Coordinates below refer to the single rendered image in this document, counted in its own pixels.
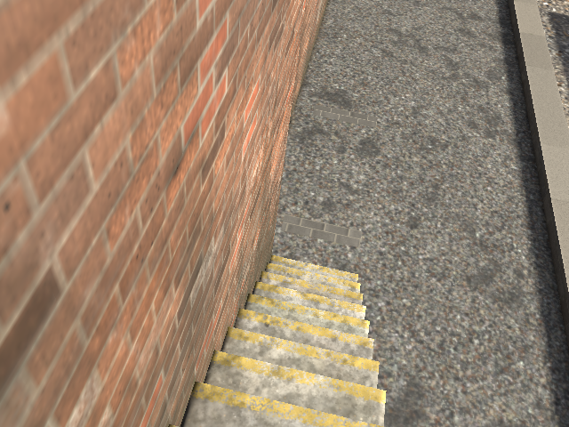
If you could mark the stairs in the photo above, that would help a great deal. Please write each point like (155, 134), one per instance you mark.
(298, 356)

